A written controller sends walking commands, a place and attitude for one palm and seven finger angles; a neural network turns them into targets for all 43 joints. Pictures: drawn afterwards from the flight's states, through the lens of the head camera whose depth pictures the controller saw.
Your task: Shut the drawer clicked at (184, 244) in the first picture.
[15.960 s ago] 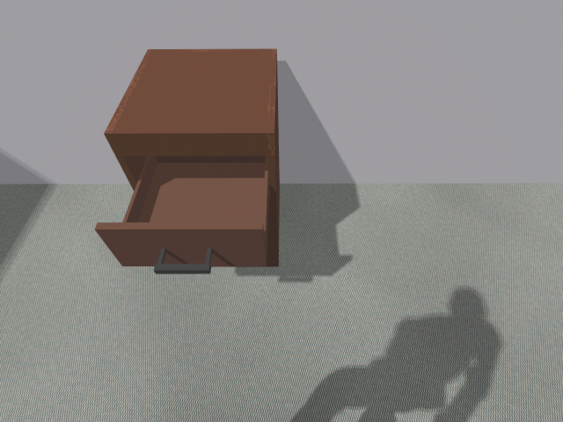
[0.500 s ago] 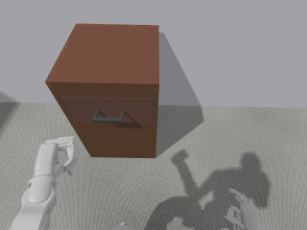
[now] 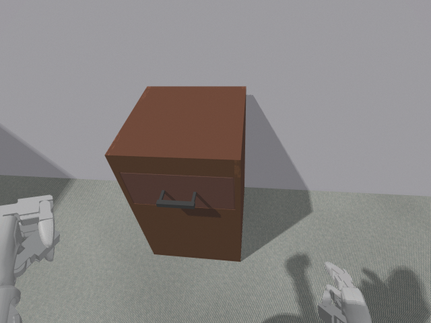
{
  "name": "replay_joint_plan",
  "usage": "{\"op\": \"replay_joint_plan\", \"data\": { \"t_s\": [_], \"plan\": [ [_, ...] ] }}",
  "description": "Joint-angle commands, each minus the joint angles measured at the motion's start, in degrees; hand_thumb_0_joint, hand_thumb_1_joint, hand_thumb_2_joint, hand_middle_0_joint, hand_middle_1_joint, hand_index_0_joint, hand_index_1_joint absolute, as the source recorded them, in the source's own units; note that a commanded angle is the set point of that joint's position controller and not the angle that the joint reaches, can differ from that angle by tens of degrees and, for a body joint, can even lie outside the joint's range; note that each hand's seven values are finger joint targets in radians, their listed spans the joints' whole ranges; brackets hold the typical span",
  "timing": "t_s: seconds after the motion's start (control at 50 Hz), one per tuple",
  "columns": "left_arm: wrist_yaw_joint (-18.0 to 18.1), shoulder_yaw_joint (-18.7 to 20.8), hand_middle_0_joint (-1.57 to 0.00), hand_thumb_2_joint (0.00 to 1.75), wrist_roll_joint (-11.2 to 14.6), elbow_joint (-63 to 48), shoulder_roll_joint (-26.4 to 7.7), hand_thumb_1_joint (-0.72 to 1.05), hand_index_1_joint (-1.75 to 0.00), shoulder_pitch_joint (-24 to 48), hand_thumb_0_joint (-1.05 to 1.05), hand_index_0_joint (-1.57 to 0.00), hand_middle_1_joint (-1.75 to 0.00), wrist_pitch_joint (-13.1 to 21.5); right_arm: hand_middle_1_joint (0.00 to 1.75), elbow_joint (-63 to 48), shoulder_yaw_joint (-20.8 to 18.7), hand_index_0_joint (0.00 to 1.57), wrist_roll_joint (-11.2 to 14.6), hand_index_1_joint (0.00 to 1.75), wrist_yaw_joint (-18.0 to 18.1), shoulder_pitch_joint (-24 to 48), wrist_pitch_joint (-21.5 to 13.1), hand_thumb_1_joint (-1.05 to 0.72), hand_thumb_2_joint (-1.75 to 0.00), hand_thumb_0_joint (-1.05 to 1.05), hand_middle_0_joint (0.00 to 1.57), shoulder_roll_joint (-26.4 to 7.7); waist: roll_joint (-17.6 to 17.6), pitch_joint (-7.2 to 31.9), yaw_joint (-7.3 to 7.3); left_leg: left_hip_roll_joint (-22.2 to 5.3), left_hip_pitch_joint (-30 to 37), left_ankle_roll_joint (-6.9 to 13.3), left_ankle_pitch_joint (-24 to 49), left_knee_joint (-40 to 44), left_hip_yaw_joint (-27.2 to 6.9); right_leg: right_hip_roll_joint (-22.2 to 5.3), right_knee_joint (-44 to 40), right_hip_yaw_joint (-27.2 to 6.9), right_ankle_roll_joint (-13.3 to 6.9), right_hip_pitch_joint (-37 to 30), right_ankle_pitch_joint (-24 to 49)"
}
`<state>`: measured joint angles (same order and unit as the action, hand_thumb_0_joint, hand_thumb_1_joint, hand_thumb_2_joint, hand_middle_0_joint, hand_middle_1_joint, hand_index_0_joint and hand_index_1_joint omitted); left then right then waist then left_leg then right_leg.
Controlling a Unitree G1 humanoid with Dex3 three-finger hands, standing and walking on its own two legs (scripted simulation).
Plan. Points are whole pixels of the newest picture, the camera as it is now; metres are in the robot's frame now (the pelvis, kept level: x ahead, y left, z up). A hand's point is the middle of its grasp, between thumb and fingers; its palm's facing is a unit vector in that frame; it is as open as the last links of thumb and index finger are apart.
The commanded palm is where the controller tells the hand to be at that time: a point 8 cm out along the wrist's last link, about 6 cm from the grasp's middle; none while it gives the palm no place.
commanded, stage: draw the hand back to the body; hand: left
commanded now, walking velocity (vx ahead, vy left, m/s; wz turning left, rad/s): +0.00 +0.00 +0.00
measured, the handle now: (177, 199) +0.56 +0.23 -0.24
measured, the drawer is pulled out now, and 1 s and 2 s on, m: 0.00 0.00 0.00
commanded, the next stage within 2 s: step back with the hand held close in 0.16 s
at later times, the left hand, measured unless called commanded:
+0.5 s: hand (53, 238) +0.18 +0.24 +0.17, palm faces +0.35 -0.80 -0.49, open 3.2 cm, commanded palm +0.11 +0.28 +0.18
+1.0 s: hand out of the picture +0.08 +0.27 +0.16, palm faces +0.38 -0.81 -0.45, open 3.2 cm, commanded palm +0.02 +0.31 +0.18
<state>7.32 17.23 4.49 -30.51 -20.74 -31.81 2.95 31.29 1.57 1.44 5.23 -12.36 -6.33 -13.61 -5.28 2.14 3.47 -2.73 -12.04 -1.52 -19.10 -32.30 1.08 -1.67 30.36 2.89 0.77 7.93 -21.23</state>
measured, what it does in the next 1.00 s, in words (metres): shifts its weight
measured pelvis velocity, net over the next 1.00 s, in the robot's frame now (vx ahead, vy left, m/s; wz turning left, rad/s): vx -0.11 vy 0.03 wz -0.01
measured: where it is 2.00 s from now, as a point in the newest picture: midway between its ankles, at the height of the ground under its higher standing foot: outside the picture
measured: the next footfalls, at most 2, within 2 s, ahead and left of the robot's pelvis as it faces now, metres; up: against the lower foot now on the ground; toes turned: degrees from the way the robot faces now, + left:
right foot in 1.20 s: -0.10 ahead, -0.10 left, +0.00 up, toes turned +7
right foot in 1.70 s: -0.25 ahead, -0.08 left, +0.00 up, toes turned -4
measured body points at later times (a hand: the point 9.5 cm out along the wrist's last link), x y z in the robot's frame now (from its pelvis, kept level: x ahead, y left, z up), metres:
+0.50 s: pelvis -0.03 +0.01 +0.01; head -0.01 -0.02 +0.46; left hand +0.15 +0.28 +0.20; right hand +0.15 -0.24 -0.08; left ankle -0.02 +0.14 -0.73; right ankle -0.05 -0.12 -0.73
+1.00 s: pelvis -0.11 +0.03 +0.00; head -0.09 +0.03 +0.45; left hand +0.05 +0.31 +0.18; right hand +0.07 -0.20 -0.08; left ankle -0.02 +0.14 -0.73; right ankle -0.05 -0.12 -0.73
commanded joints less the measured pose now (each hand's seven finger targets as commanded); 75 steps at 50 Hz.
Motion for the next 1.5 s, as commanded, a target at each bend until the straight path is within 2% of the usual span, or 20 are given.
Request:
{"op": "replay_joint_plan", "data": {
  "t_s": [0.0,0.06,0.18,0.24,0.28,0.34,0.42,0.5,0.62,0.82,0.94,1.02,1.08,1.2,1.26,1.3,1.34,1.4,1.42,1.48],
  "plan": [
    [-0.03,5.30,-1.40,0.90,-0.14,-6.48,-5.68,0.90,-1.60,1.30,0.00,-1.40,-1.60,3.52,0.30,-8.09,-2.27,0.20,-0.17,0.30,-0.10,5.94,-3.57,-0.90,-0.90,0.00,0.20,-3.84,7.22,-0.49,-1.26,0.80,5.88,2.89,18.71,3.50,1.55,1.09,-5.52,0.72,-0.51,4.33,24.76],
    [-0.50,4.86,-1.40,0.90,-0.04,-1.69,-5.13,0.90,-1.60,4.02,0.00,-1.40,-1.60,3.09,0.30,-7.66,-2.75,0.20,0.05,0.30,0.18,6.53,-2.02,-0.90,-0.90,0.00,0.20,-4.42,7.99,-4.37,-1.64,0.98,5.21,3.18,14.36,4.49,1.66,0.90,-7.39,0.04,-0.24,5.95,20.41],
    [-0.04,6.86,-1.40,0.90,-0.62,-11.76,-9.17,0.90,-1.60,5.61,0.00,-1.40,-1.60,5.22,0.30,-8.74,-2.27,0.20,-0.81,0.30,0.46,7.81,-3.44,-0.90,-0.90,0.00,0.20,-3.76,1.30,6.09,0.21,1.75,9.05,3.56,18.90,4.60,1.72,0.20,-5.67,-0.70,-0.77,-0.03,25.42],
    [0.41,6.47,-1.40,0.90,-0.79,-13.62,-9.34,0.90,-1.60,4.65,0.00,-1.40,-1.60,5.04,0.30,-8.28,-1.84,0.20,-0.89,0.30,0.45,7.84,-4.72,-0.90,-0.90,0.00,0.20,-3.51,-0.78,5.09,0.16,1.61,8.73,3.12,20.45,4.43,1.66,0.24,-5.85,-0.66,-0.98,-0.20,26.86],
    [0.90,14.63,-1.40,0.90,-0.80,-16.09,-16.19,0.90,-1.60,12.87,0.00,-1.40,-1.60,7.91,0.30,-8.64,-2.31,0.20,-1.28,0.30,0.05,6.24,-3.27,-0.90,-0.90,0.00,0.20,-5.02,3.67,-3.47,-2.75,0.63,3.23,3.70,15.80,2.60,1.69,-3.39,-10.48,-6.77,-1.39,6.58,31.78],
    [0.09,10.38,-1.40,0.90,-1.53,-3.08,-9.56,0.90,-1.60,3.58,0.00,-1.40,-1.60,8.81,0.30,-7.01,-3.20,0.20,-1.43,0.30,-0.06,6.69,-0.89,-0.90,-0.90,0.00,0.20,-4.07,10.58,-4.76,-3.42,0.74,2.96,3.31,15.93,2.32,1.05,-4.90,-10.40,-6.03,-1.60,7.50,35.22],
    [-0.59,8.29,-1.40,0.90,-1.41,-2.13,-6.35,0.90,-1.60,-3.33,0.00,-1.40,-1.60,10.04,0.30,-7.64,-4.26,0.20,-1.56,0.30,-0.74,7.39,1.34,-0.90,-0.90,0.00,0.20,-5.16,3.24,0.34,-2.91,-1.15,2.98,3.65,23.06,6.46,0.47,-2.94,-7.69,-3.02,-0.38,3.77,29.39],
    [-0.24,10.27,-1.40,0.90,-1.12,-9.14,-9.09,0.90,-1.60,-6.71,0.00,-1.40,-1.60,10.80,0.30,-9.43,-4.70,0.20,-1.34,0.30,-1.00,8.19,2.49,-0.90,-0.90,0.00,0.20,-5.16,6.28,6.89,-2.31,-1.52,3.17,3.79,26.39,6.95,0.29,-2.25,-5.84,-2.44,0.21,0.20,30.34],
    [1.34,12.60,-1.40,0.90,-0.98,-16.71,-12.25,0.90,-1.60,-6.98,0.00,-1.40,-1.60,12.16,0.30,-10.42,-4.63,0.20,-1.62,0.30,0.07,7.71,2.02,-0.90,-0.90,0.00,0.20,-5.36,0.60,9.20,-2.19,-2.06,0.36,3.85,25.95,8.38,-0.99,-0.91,-3.06,-2.10,0.61,-0.67,27.37],
    [2.02,10.74,-1.40,0.90,-1.80,-9.38,-8.59,0.90,-1.60,-4.49,0.00,-1.40,-1.60,13.78,0.30,-8.98,-4.91,0.20,-1.17,0.30,-0.06,6.55,-0.75,-0.90,-0.90,0.00,0.20,-6.13,0.98,-1.21,-3.56,-3.39,-19.87,5.05,-10.86,14.30,-4.49,0.71,-2.52,-4.10,0.32,-0.70,7.62],
    [2.76,9.22,-1.40,0.90,-2.49,-14.86,-9.55,0.90,-1.60,-0.55,0.00,-1.40,-1.60,15.01,0.30,-8.24,-4.70,0.20,-1.77,0.30,-0.21,5.18,-2.20,-0.90,-0.90,0.00,0.20,-5.72,6.61,-1.05,-4.27,0.18,-9.21,3.25,-8.74,4.11,-2.69,-2.66,-12.54,-8.16,-1.77,14.78,-7.92],
    [3.57,10.28,-1.40,0.90,-2.24,-17.13,-10.55,0.90,-1.60,-0.49,0.00,-1.40,-1.60,15.15,0.30,-8.07,-4.52,0.20,-2.16,0.30,0.14,5.25,-2.68,-0.90,-0.90,0.00,0.20,-5.83,1.55,0.65,-4.41,-1.23,-10.31,3.49,-9.31,9.21,-6.00,-0.35,-8.51,-5.65,-0.95,12.38,-4.64],
    [3.54,12.01,-1.40,0.90,-3.09,-16.70,-10.05,0.90,-1.60,-2.11,0.00,-1.40,-1.60,15.74,0.30,-8.99,-4.43,0.20,-1.73,0.30,0.38,6.16,-3.19,-0.90,-0.90,0.00,0.20,-6.51,-10.06,1.60,-3.56,-9.17,-28.63,7.32,-24.76,23.67,-14.88,5.78,11.23,-1.89,1.03,-5.14,2.45],
    [1.84,15.93,-1.40,0.90,-2.61,-13.01,-12.65,0.90,-1.60,-6.70,0.00,-1.40,-1.60,18.14,0.30,-7.98,-5.47,0.20,-1.81,0.30,-0.55,6.68,-4.43,-0.90,-0.90,0.00,0.20,-5.89,-1.17,-0.44,-3.89,-4.67,-26.03,6.38,-15.69,10.44,-7.38,2.88,0.67,-8.78,-1.53,0.90,5.68],
    [1.78,14.24,-1.40,0.90,-1.25,-14.29,-13.01,0.90,-1.60,-4.97,0.00,-1.40,-1.60,19.82,0.30,-4.85,-5.69,0.20,-2.20,0.30,-1.62,4.67,-4.26,-0.90,-0.90,0.00,0.20,-4.76,8.89,6.43,-5.24,1.48,-3.49,2.22,8.39,-4.50,-0.79,-5.85,-7.66,-15.74,-4.75,14.77,23.41],
    [1.97,13.54,-1.40,0.90,-1.47,-14.66,-13.12,0.90,-1.60,-3.21,0.00,-1.40,-1.60,19.65,0.30,-4.63,-6.62,0.20,-1.76,0.30,-1.60,4.52,-3.86,-0.90,-0.90,0.00,0.20,-4.65,15.31,8.66,-5.23,2.82,0.45,1.64,9.57,-8.67,0.07,-9.25,-9.64,-17.36,-6.16,15.28,27.04],
    [2.38,13.66,-1.40,0.90,-1.66,-14.37,-13.33,0.90,-1.60,-2.90,0.00,-1.40,-1.60,19.27,0.30,-4.39,-6.47,0.20,-1.77,0.30,-1.36,5.20,-3.43,-0.90,-0.90,0.00,0.20,-4.38,13.85,6.56,-5.17,2.59,1.06,1.84,9.56,-4.93,-0.56,-8.21,-9.13,-15.54,-5.72,16.65,25.23],
    [1.84,13.12,-1.40,0.90,-2.17,-14.81,-12.71,0.90,-1.60,-1.23,0.00,-1.40,-1.60,19.35,0.30,-5.10,-5.92,0.20,-1.90,0.30,-0.58,7.75,-3.56,-0.90,-0.90,0.00,0.20,-5.91,1.53,1.67,-4.23,-5.52,-5.44,4.99,15.53,11.11,-7.87,2.98,1.42,-7.34,-0.72,12.80,14.52],
    [1.69,14.39,-1.40,0.90,-2.57,-14.94,-13.58,0.90,-1.60,-1.25,0.00,-1.40,-1.60,19.70,0.30,-5.66,-5.89,0.20,-2.32,0.30,-0.47,8.68,-4.26,-0.90,-0.90,0.00,0.20,-6.50,-6.68,4.28,-3.97,-11.88,-13.37,7.60,6.57,18.93,-14.01,5.93,12.34,-4.15,0.14,4.40,6.07],
    [1.67,14.82,-1.40,0.90,-3.20,-14.42,-11.98,0.90,-1.60,-0.63,0.00,-1.40,-1.60,19.51,0.30,-4.80,-5.81,0.20,-3.54,0.30,-0.78,7.25,-4.73,-0.90,-0.90,0.00,0.20,-5.56,-7.32,2.05,-4.13,-17.81,-25.30,12.09,-15.59,26.02,-18.36,6.25,31.64,-6.47,-0.13,1.57,-4.93]
  ]
}}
